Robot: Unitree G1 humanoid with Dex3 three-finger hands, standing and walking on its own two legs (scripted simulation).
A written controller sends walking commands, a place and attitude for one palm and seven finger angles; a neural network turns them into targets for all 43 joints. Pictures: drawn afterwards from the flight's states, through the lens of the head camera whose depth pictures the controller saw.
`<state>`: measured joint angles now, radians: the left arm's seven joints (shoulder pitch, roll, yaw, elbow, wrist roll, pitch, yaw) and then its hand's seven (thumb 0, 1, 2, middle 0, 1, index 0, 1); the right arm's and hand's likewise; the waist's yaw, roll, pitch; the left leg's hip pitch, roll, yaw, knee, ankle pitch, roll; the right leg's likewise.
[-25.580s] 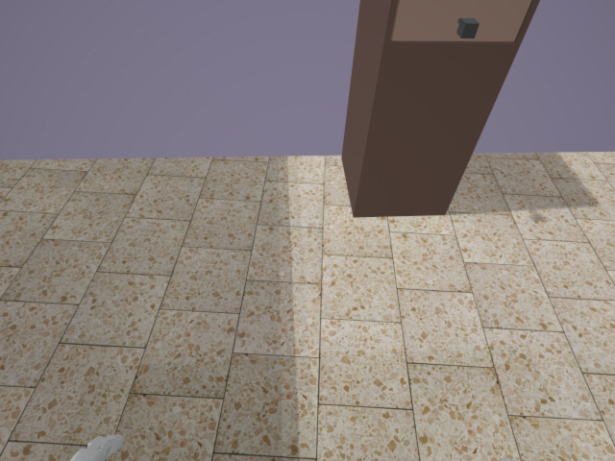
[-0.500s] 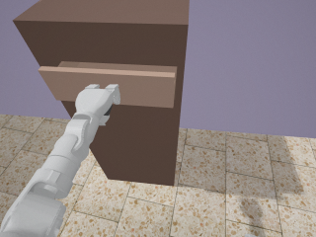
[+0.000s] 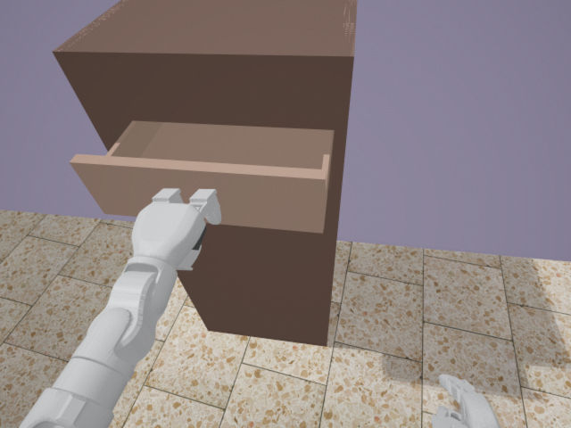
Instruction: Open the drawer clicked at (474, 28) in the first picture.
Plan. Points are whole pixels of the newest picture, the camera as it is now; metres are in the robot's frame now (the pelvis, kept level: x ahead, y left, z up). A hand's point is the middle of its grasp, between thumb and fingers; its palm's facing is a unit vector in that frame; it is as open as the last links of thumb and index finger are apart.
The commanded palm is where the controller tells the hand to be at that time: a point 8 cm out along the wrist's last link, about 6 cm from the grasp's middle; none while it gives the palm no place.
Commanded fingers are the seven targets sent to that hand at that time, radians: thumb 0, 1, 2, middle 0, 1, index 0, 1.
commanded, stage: pull the drawer open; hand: left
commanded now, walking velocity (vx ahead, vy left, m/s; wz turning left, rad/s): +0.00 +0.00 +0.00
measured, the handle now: (191, 219) +0.38 +0.18 +0.09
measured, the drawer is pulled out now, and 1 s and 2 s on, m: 0.11 0.25 0.30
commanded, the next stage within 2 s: open the thumb to release the handle in 1.52 s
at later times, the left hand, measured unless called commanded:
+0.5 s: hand (177, 269) +0.31 +0.18 +0.07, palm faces +0.04 -0.14 -0.99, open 7.4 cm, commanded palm +0.25 +0.19 +0.13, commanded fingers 0.00 0.90 0.90 -0.40 -1.35 -0.40 -1.35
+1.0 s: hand (143, 349) +0.20 +0.19 +0.07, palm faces +0.06 -0.15 -0.99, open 7.2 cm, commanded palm +0.15 +0.19 +0.13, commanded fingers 0.00 0.90 0.90 -0.40 -1.35 -0.40 -1.35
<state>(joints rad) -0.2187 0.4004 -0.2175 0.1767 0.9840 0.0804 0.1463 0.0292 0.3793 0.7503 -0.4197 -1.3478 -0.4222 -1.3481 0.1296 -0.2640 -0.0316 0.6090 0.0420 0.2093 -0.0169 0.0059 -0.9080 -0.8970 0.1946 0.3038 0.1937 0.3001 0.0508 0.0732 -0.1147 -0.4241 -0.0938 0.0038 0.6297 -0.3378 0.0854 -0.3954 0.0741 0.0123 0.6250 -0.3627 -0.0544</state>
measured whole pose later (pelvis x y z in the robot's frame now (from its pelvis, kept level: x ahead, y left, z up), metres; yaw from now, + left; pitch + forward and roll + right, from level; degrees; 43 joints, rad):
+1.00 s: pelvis +0.00 -0.01 +0.00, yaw -1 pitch +5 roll +0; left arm 0.47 0.42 -0.10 -0.38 0.94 0.05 0.18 0.02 0.43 0.68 -0.42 -1.35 -0.42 -1.35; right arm 0.07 -0.23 0.04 0.50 0.01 0.17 0.05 0.01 -0.91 -0.90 0.20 0.30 0.20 0.30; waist 0.10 0.09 -0.12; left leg -0.39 -0.08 0.02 0.68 -0.37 0.07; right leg -0.37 0.09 0.02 0.68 -0.39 -0.06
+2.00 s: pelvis -0.02 -0.03 -0.01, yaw -1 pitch +4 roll +0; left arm 0.58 0.50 -0.01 -0.41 0.90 -0.02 0.23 -0.01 0.09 0.55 -0.37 -1.27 -0.42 -1.30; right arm 0.10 -0.24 0.05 0.52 0.01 0.16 -0.02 0.01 -0.90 -0.90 0.20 0.30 0.20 0.30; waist 0.11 0.07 -0.10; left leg -0.42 -0.06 0.01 0.72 -0.36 0.05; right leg -0.40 0.11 0.00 0.71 -0.38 -0.09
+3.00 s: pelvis -0.02 -0.01 +0.00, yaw +0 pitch +0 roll -1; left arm 0.45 0.52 -0.04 -0.54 0.86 0.13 0.07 0.00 -0.49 0.30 -0.32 -1.20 -0.42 -1.25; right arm 0.09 -0.27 0.05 0.52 0.03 0.19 -0.01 0.01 -0.91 -0.90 0.20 0.30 0.20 0.30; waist 0.12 0.11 -0.08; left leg -0.31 -0.08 0.00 0.61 -0.31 0.08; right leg -0.27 0.08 0.01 0.60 -0.33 -0.06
